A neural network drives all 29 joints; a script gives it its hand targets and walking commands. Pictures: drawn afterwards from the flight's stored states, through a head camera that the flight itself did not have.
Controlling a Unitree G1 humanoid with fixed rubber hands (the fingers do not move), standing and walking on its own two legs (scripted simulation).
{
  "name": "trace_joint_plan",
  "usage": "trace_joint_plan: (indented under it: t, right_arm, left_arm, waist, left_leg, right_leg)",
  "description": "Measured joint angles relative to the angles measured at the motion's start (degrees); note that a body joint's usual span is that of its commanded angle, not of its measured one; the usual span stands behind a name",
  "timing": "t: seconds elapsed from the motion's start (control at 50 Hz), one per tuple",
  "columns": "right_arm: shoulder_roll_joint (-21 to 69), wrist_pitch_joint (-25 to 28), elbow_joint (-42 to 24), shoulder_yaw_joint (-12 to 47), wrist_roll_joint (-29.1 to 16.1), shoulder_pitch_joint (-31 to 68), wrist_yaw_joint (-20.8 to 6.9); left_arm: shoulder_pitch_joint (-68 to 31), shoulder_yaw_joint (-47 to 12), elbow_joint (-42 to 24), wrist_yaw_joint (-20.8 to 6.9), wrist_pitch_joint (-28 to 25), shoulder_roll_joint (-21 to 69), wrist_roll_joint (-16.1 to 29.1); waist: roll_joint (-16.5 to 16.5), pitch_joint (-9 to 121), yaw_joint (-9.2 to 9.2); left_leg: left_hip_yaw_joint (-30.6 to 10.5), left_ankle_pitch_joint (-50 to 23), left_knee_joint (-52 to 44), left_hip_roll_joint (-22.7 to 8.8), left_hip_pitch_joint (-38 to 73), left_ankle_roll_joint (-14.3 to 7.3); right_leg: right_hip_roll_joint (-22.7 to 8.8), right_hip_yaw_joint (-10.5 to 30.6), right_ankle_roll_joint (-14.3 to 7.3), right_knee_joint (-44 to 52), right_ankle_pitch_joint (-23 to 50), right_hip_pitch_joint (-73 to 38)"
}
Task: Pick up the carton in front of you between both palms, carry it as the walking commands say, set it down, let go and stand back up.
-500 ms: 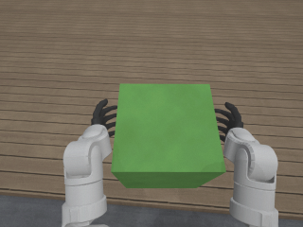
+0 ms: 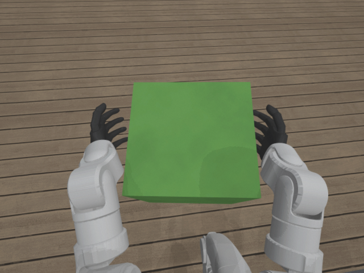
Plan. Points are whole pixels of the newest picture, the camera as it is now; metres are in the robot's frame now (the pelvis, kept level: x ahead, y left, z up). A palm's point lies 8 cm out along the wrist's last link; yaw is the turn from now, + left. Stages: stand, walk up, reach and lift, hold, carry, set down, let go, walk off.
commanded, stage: carry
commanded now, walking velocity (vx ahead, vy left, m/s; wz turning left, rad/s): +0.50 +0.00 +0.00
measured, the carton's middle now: (190, 153) +0.36 -0.04 +0.04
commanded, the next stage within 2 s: none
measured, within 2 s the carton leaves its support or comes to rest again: neither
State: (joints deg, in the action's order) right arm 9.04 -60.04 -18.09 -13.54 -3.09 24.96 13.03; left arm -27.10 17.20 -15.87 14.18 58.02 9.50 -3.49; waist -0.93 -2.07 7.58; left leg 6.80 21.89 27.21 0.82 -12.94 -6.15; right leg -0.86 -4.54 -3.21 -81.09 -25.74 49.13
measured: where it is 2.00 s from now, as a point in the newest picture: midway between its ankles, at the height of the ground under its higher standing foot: (165, 99)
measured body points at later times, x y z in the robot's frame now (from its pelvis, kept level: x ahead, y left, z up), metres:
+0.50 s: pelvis +0.36 -0.03 +0.06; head +0.40 -0.03 +0.51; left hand +0.70 +0.17 +0.20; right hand +0.74 -0.14 +0.18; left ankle +0.48 +0.11 -0.62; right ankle +0.30 -0.06 -0.67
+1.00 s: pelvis +0.73 -0.02 +0.06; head +0.75 +0.00 +0.51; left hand +1.05 +0.14 +0.14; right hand +1.05 -0.17 +0.15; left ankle +0.56 +0.06 -0.67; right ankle +0.84 -0.15 -0.66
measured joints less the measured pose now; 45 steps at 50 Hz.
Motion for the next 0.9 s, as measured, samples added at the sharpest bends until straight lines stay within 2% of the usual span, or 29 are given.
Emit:
trace_joint_plan:
  t: [0.06, 0.1, 0.14, 0.16, 0.18, 0.22, 0.26, 0.28, 0.32, 0.4, 0.46, 0.5, 0.6, 0.62, 0.64, 0.68, 0.72, 0.74, 0.78, 0.84, 0.9]
  right_arm:
    - [-1.3, 0.6, -0.3, 1.1, -0.8, 1.4, 0.5]
    - [-2.1, 0.5, 0.3, 1.1, -1.0, 1.4, 0.3]
    - [-2.3, 0.0, 1.6, 0.4, -0.9, 0.7, -0.1]
    - [-2.3, -0.5, 2.2, -0.3, -0.6, 0.1, -0.3]
    - [-2.8, -1.0, 3.1, -0.9, -0.2, 0.0, -0.7]
    - [-3.9, -0.9, 6.0, -1.9, 1.1, 0.6, -1.1]
    - [-3.3, -0.4, 9.9, -3.0, 4.1, 1.3, -0.9]
    - [-2.1, -0.3, 10.9, -3.3, 5.3, 1.4, -0.9]
    - [0.6, -0.1, 10.2, -4.2, 7.3, 1.1, -1.1]
    - [2.1, 0.9, 7.9, -6.1, 9.0, 2.1, -1.1]
    - [0.6, 0.5, 7.2, -5.5, 9.9, 3.3, -0.7]
    - [-0.1, -0.4, 6.0, -4.9, 9.4, 3.8, -0.4]
    - [-2.1, -3.3, 5.2, -3.6, 6.8, 5.7, 0.0]
    - [-2.5, -3.9, 6.4, -3.0, 6.3, 6.2, -0.1]
    - [-2.6, -4.4, 8.1, -2.4, 5.9, 6.8, -0.2]
    - [-2.1, -5.1, 11.1, -1.4, 4.9, 7.8, -0.5]
    - [-1.6, -6.0, 12.6, -1.2, 3.9, 7.8, -0.5]
    - [-1.3, -6.3, 12.7, -1.4, 3.8, 7.3, -0.2]
    - [-0.9, -6.1, 12.0, -2.3, 3.4, 5.8, -0.4]
    - [0.2, -3.7, 12.0, -2.2, 3.4, 4.1, -0.8]
    - [1.6, -1.6, 10.7, -1.3, 4.3, 1.1, -1.3]
  left_arm:
    - [-0.9, -1.3, -0.9, 0.4, -0.3, -1.7, 0.3]
    - [-1.6, -2.1, -0.3, 0.2, 0.3, -2.3, 0.4]
    - [-2.2, -2.7, 1.8, -0.1, 1.7, -2.6, 0.7]
    - [-2.7, -2.9, 3.5, -0.3, 2.4, -2.5, 1.0]
    - [-3.3, -3.1, 5.4, -0.6, 2.7, -2.1, 1.0]
    - [-4.4, -3.7, 8.2, -1.0, 3.4, -1.9, 1.8]
    - [-3.5, -4.4, 8.7, -0.7, 4.1, -2.0, 2.9]
    - [-2.9, -4.5, 8.7, 0.0, 4.4, -2.1, 2.8]
    - [-2.2, -3.4, 8.1, -0.4, 4.5, -2.5, 4.1]
    - [-3.2, -3.4, 7.8, -0.5, 2.7, -2.6, 5.2]
    - [-4.9, -3.8, 8.1, -0.5, 2.3, -2.5, 4.7]
    - [-5.7, -3.6, 7.4, -0.5, 2.7, -2.5, 5.0]
    - [-7.1, -1.9, 6.7, -1.3, 3.7, -2.0, 4.8]
    - [-6.7, -1.5, 6.9, -1.6, 4.1, -2.1, 4.3]
    - [-6.1, -1.1, 7.2, -1.8, 4.5, -2.4, 3.5]
    - [-5.1, -0.3, 8.1, -1.8, 5.0, -3.8, 2.2]
    - [-4.2, 0.9, 9.8, -1.7, 5.1, -3.6, 0.8]
    - [-3.6, 1.5, 10.0, -1.8, 5.3, -2.9, 0.6]
    - [-2.9, 2.4, 9.6, -2.1, 5.1, -1.1, 0.2]
    - [-1.6, 3.1, 8.4, -2.4, 3.7, 0.1, -1.9]
    - [1.6, 2.1, 6.5, -3.0, 2.0, 0.4, -3.0]
  waist:
    - [0.8, 0.5, 0.2]
    - [1.0, 2.0, -1.11]
    - [1.6, 3.7, -3.72]
    - [2.3, 4.4, -5.3]
    - [2.0, 4.6, -7.41]
    - [2.3, 4.6, -10.75]
    - [2.3, 3.8, -13.78]
    - [2.6, 3.1, -14.77]
    - [3.7, 1.8, -15.82]
    - [4.9, 1.6, -16.4]
    - [3.7, 2.8, -16.19]
    - [3.0, 3.6, -15.42]
    - [2.6, 6.2, -11.19]
    - [2.4, 6.9, -10.2]
    - [2.1, 7.7, -9.28]
    - [2.9, 8.0, -5.91]
    - [1.6, 7.6, -3.45]
    - [1.1, 7.3, -2.71]
    - [0.6, 6.8, -1.87]
    - [1.0, 6.4, -1.35]
    - [1.4, 6.4, -2.16]
  left_leg:
    - [-1.1, 3.0, -2.3, 0.3, 6.0, 0.8]
    - [-1.5, 4.3, -4.4, 0.1, 10.2, 1.7]
    - [-0.2, 3.8, -1.3, -0.3, 12.4, 1.5]
    - [0.5, 2.4, 5.4, -0.5, 11.2, 2.0]
    - [-0.5, -2.1, 16.5, -1.1, 7.8, 3.1]
    - [-6.0, -1.8, 43.4, 1.0, -3.0, 4.2]
    - [-9.1, -0.5, 59.2, 2.5, -12.0, 3.0]
    - [-9.6, -0.6, 61.8, 2.5, -15.4, 2.7]
    - [-8.7, -0.8, 59.4, 1.4, -21.4, 2.6]
    - [-5.1, -1.4, 42.8, -1.0, -28.5, 2.8]
    - [-3.6, -7.4, 30.0, -1.8, -29.8, 3.2]
    - [-3.1, -11.3, 22.3, -1.5, -28.9, 3.1]
    - [1.8, -19.0, 4.8, 1.0, -20.7, 2.0]
    - [2.8, -19.9, 1.7, 1.5, -17.5, 1.8]
    - [3.2, -17.4, -0.4, 1.4, -14.2, 1.2]
    - [3.7, -11.0, 1.8, 2.1, -13.0, 0.2]
    - [2.6, -10.0, 2.0, 1.9, -11.2, -0.1]
    - [2.0, -9.5, 1.0, 1.7, -9.7, 0.1]
    - [1.0, -8.6, -1.7, 1.3, -6.5, 0.6]
    - [0.0, -7.4, -5.7, 0.6, -1.8, 1.4]
    - [-0.7, -5.3, -8.7, -0.5, 3.2, 2.6]
  right_leg:
    - [0.2, -1.6, -1.0, 4.3, 0.6, 5.4]
    - [1.0, -4.1, -2.0, 15.1, 4.1, 4.6]
    - [2.5, -7.1, -2.9, 26.4, 8.9, -0.5]
    - [2.9, -7.9, -4.1, 31.8, 13.7, -4.6]
    - [3.4, -8.3, -5.3, 31.9, 15.5, -6.4]
    - [4.4, -7.5, -7.8, 31.6, 7.6, -9.6]
    - [5.5, -7.8, -7.6, 33.6, 7.2, -13.3]
    - [5.8, -7.5, -6.8, 36.0, 8.2, -16.0]
    - [6.0, -6.6, -6.2, 41.1, 8.9, -21.1]
    - [5.0, -4.4, -6.1, 48.7, 8.3, -28.6]
    - [4.6, -2.6, -5.0, 52.4, 7.1, -33.0]
    - [4.4, -1.3, -4.2, 54.6, 5.9, -36.0]
    - [3.2, -0.9, -2.5, 54.1, 1.0, -42.1]
    - [3.1, -1.4, -1.9, 51.3, 0.1, -42.4]
    - [3.0, -1.9, -1.0, 46.1, -0.3, -41.5]
    - [2.3, 0.0, 1.1, 29.1, 0.9, -35.0]
    - [3.2, 2.0, 0.8, 14.7, 0.0, -27.7]
    - [3.1, 2.2, 0.8, 11.7, 1.0, -24.7]
    - [1.5, 2.2, 1.5, 13.2, 3.4, -20.1]
    - [-1.2, 2.2, 2.2, 22.9, 6.6, -15.3]
    - [-2.5, 1.4, 2.9, 34.5, 11.5, -13.4]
